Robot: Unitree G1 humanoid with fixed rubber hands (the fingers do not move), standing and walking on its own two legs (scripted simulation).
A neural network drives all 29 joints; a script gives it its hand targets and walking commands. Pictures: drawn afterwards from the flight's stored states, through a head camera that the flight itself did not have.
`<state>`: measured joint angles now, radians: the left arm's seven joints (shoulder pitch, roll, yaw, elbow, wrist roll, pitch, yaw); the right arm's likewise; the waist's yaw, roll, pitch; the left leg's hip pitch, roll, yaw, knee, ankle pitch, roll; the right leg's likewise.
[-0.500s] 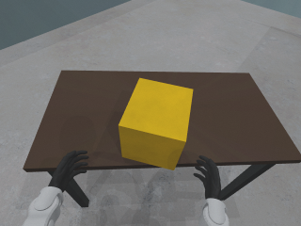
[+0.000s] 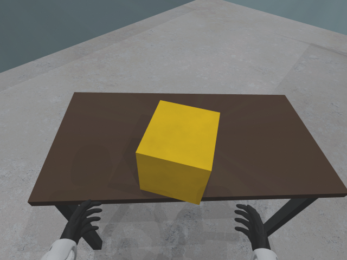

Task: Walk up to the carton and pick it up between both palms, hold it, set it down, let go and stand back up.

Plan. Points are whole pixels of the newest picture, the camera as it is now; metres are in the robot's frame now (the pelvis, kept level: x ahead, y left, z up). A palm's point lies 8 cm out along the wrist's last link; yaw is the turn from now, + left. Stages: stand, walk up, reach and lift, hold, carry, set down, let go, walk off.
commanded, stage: set down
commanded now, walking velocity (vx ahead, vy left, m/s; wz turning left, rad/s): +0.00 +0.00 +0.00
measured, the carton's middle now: (179, 151) +0.41 +0.01 -0.02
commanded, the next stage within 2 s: let go in 1.00 s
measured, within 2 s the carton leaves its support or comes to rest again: neither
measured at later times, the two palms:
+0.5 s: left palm (88, 247) +0.16 +0.21 -0.08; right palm (277, 254) +0.17 -0.23 -0.07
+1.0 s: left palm (92, 241) +0.18 +0.21 -0.08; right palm (280, 253) +0.17 -0.24 -0.07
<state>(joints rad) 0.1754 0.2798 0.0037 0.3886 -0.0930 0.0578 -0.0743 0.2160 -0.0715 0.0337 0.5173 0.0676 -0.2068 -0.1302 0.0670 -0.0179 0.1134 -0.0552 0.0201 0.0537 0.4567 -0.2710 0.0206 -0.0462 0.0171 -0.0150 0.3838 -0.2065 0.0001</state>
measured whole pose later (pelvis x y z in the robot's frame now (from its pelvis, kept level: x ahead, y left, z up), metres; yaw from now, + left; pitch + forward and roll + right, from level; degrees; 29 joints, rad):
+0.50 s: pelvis +0.01 -0.02 +0.00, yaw +0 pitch -6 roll +0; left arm 0.18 0.21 0.01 0.51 -0.02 0.11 -0.02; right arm 0.21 -0.14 -0.02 0.63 0.01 -0.18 -0.03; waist 0.04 -0.02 0.10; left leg -0.04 0.02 0.05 0.38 -0.24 0.00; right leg -0.06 0.02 -0.02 0.37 -0.21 -0.02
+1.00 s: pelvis +0.02 -0.01 +0.00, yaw -1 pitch -4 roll +0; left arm 0.17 0.19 0.01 0.52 0.02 0.12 0.00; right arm 0.16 -0.17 -0.02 0.74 0.00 -0.24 0.01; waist 0.02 -0.03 0.10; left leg -0.07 0.03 0.06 0.38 -0.25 0.00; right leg -0.08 0.02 -0.01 0.36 -0.21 -0.02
